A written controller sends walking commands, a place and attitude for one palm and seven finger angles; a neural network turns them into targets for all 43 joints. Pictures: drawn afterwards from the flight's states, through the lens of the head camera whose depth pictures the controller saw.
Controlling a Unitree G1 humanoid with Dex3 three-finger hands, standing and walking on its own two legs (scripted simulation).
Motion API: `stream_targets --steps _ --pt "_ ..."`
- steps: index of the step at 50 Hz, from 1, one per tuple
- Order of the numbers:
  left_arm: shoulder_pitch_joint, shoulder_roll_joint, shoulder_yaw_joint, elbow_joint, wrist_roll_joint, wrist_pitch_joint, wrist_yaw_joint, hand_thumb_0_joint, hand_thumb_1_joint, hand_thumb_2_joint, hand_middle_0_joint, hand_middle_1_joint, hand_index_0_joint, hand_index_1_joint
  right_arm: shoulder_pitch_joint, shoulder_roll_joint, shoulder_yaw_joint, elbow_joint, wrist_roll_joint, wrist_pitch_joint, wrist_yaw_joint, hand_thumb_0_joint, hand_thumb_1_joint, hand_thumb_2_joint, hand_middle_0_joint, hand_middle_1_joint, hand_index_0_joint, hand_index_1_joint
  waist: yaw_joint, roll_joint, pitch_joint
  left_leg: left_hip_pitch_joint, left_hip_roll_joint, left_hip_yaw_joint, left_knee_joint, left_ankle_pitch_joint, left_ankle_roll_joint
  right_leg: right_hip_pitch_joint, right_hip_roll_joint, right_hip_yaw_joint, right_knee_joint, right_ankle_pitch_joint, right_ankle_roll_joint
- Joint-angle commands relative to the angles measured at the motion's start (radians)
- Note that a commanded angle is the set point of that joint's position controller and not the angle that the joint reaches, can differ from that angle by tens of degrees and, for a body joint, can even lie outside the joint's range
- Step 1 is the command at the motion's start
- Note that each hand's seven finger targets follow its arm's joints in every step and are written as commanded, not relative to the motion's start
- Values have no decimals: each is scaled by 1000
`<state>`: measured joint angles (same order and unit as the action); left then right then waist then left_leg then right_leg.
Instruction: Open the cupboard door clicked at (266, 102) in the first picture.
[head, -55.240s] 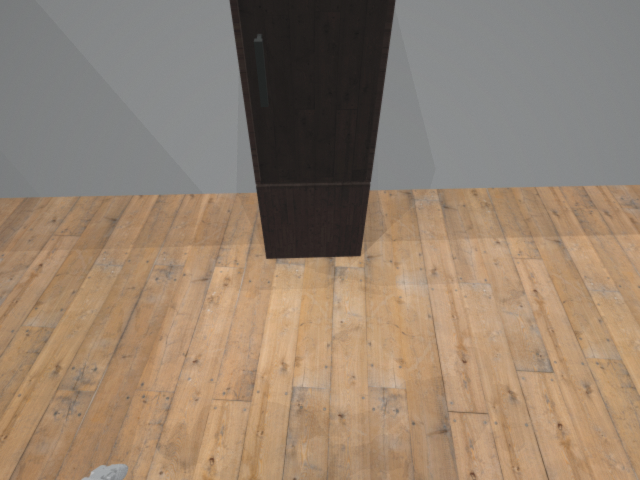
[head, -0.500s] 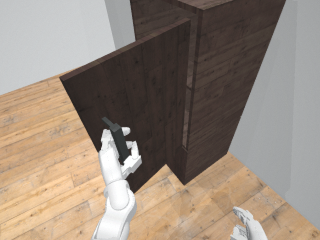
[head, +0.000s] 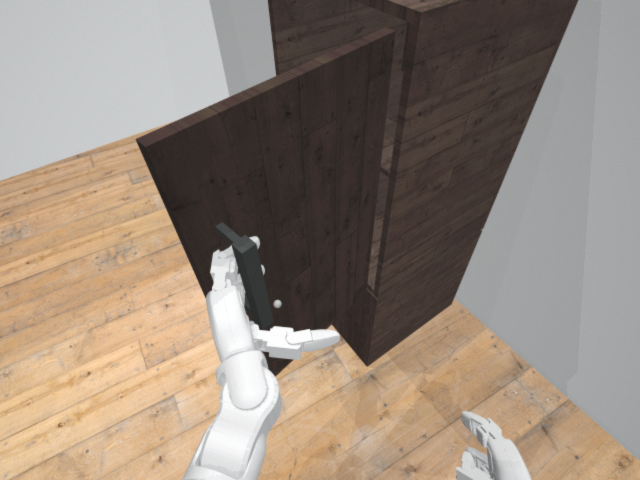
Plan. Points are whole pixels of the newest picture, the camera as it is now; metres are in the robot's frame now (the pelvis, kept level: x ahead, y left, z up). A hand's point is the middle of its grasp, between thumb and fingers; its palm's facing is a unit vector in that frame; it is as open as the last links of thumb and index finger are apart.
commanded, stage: open thumb and fingers to let go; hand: left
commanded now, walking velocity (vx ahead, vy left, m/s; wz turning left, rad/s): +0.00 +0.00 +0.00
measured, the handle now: (245, 279) +0.35 +0.12 +0.08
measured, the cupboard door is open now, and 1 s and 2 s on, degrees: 100 100 100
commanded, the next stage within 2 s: slide the hand sideways off the handle in 0.12 s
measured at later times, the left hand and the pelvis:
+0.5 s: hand (269, 325) +0.28 +0.08 +0.08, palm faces -0.07 -1.00 +0.00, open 16.3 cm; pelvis -0.02 +0.02 +0.00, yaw +0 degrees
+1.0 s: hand (239, 364) +0.23 +0.10 +0.08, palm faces -0.01 -1.00 -0.01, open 16.3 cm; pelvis +0.00 +0.02 +0.00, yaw -1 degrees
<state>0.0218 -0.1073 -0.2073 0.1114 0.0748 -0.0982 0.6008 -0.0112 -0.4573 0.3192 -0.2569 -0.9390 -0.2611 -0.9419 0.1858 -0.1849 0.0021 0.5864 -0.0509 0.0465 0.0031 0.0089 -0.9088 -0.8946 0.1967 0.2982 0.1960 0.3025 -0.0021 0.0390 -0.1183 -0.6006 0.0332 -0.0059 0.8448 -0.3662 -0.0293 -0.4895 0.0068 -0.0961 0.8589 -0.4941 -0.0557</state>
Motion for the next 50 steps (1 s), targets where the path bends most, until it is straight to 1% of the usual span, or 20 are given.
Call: stream_targets --steps 1,3,5,8,11,12,13,14,16,18,19,21,28,31,33,37,39,43,46,50 --pt "-255 -94 -27 -206 30 -54 13 0 -500 300 -183 -500 -183 -500 -109 -84 -28 -152 -5 -51 -4 0 -900 -900 200 300 200 300 -10 -91 -194 187 -30 -4 -52 217 40 2 -14 61 -166 366 36" --pt "-272 -89 -23 -195 33 -52 19 0 -500 300 -167 -400 -167 -400 -109 -86 -28 -150 -7 -54 -3 0 -900 -900 200 300 200 300 -6 -116 -190 177 -29 -9 -54 208 39 -1 -12 60 -168 342 36" --pt "-282 -89 -19 -206 29 -50 25 0 -500 300 -150 -300 -150 -300 -115 -83 -29 -150 -6 -54 -1 0 -900 -900 200 300 200 300 -5 -85 -206 187 -30 -4 -51 208 38 -3 -11 60 -165 337 33" --pt "-291 -85 -9 -178 27 -45 31 0 -500 300 -150 -300 -150 -300 -119 -83 -27 -145 -8 -61 -1 0 -900 -900 200 300 200 300 -6 -132 -174 168 -30 -9 -49 178 39 -21 -10 60 -181 282 35" --pt "-336 -93 -8 -171 25 -46 39 0 -500 300 -150 -300 -150 -300 -126 -81 -26 -135 -8 -62 -2 0 -900 -900 200 300 200 300 -9 -98 -184 173 -32 -7 -51 162 37 -32 -12 62 -182 248 33" --pt "-324 -7 -200 -170 103 -92 -168 0 -500 300 -150 -300 -150 -300 -59 -114 -18 -109 2 -49 7 0 -900 -900 200 300 200 300 -87 -155 -127 166 -41 -18 -65 185 55 -54 -11 95 -164 344 35" --pt "-365 64 -126 -224 59 -137 -287 0 -500 300 -150 -300 -150 -300 -55 -115 -32 -145 13 -48 1 0 -900 -900 200 300 200 300 -60 -126 -196 173 -43 -10 -55 206 62 -20 -17 100 -151 397 32" --pt "-385 106 -110 -267 34 -176 -373 0 -500 300 -150 -300 -150 -300 -56 -115 -27 -156 17 -55 -8 0 -900 -900 200 300 200 300 -53 -72 -243 200 -47 -5 -51 215 65 2 -21 105 -140 425 31" --pt "-366 107 -131 -251 -38 -217 -530 0 -500 300 -150 -300 -150 -300 -42 -117 -17 -171 34 -74 -19 0 -900 -900 200 300 200 300 -69 -33 -234 240 -45 -12 -50 197 66 -26 -15 86 -140 391 27" --pt "-352 52 -118 -194 -141 -212 -590 0 -500 300 -150 -300 -150 -300 -55 -113 -7 -187 55 -98 -27 0 -900 -900 200 300 200 300 -63 -46 -170 230 -39 -23 -73 110 59 -61 -2 72 -173 263 29" --pt "-353 31 -104 -176 -177 -210 -587 0 -500 300 -150 -300 -150 -300 -58 -114 -5 -190 61 -112 -29 0 -900 -900 200 300 200 300 -65 -73 -144 222 -35 -31 -83 74 55 -80 3 61 -182 211 33" --pt "-312 37 -61 -168 -205 -200 -559 0 -500 300 -150 -300 -150 -300 -58 -123 -11 -195 62 -130 -26 0 -900 -900 200 300 200 300 -40 -93 -149 220 -32 -37 -102 51 49 -76 7 51 -188 170 35" --pt "-143 120 -5 -218 -122 -201 -477 0 -500 300 -150 -300 -150 -300 -37 -133 -20 -223 52 -143 1 0 -900 -900 200 300 200 300 -4 -113 -165 207 -26 -19 -112 107 51 -36 5 49 -166 218 34" --pt "-64 122 3 -269 -121 -205 -483 0 -500 300 -150 -300 -150 -300 -35 -125 -19 -239 50 -144 7 0 -900 -900 200 300 200 300 8 -68 -165 213 -26 -7 -112 134 49 -22 7 50 -157 258 29" --pt "16 138 17 -303 -124 -202 -490 0 -500 300 -150 -300 -150 -300 -30 -128 -19 -251 50 -142 10 0 -900 -900 200 300 200 300 17 -93 -170 205 -25 -4 -111 162 49 5 8 48 -152 293 30" --pt "119 169 50 -385 -129 -197 -496 0 -500 300 -150 -300 -150 -300 -28 -123 -17 -269 51 -137 8 0 -900 -900 200 300 200 300 12 -75 -137 195 -25 5 -102 184 48 1 11 48 -142 340 32" --pt "144 152 15 -451 -122 -201 -498 0 -500 300 -150 -300 -150 -300 -29 -121 -16 -281 52 -139 10 0 -900 -900 200 300 200 300 -2 -45 -130 196 -24 0 -94 190 48 -15 10 46 -133 338 33" --pt "180 177 23 -505 -124 -218 -505 0 -500 300 -150 -300 -150 -300 -19 -124 -18 -277 49 -148 0 0 -900 -900 200 300 200 300 -21 -77 -119 186 -24 -9 -71 169 52 -46 14 49 -127 317 37" --pt "220 190 38 -542 -133 -236 -523 0 -500 300 -150 -300 -150 -300 -11 -122 -20 -277 50 -158 -6 0 -900 -900 200 300 200 300 -17 -45 -151 191 -27 -15 -56 195 50 -46 13 46 -102 345 34" --pt "313 217 64 -551 -152 -230 -558 0 -500 300 -150 -300 -150 -300 -2 -125 -22 -284 54 -163 -10 0 -900 -900 200 300 200 300 -13 -67 -157 174 -29 -12 -41 221 51 -33 12 48 -91 397 39"
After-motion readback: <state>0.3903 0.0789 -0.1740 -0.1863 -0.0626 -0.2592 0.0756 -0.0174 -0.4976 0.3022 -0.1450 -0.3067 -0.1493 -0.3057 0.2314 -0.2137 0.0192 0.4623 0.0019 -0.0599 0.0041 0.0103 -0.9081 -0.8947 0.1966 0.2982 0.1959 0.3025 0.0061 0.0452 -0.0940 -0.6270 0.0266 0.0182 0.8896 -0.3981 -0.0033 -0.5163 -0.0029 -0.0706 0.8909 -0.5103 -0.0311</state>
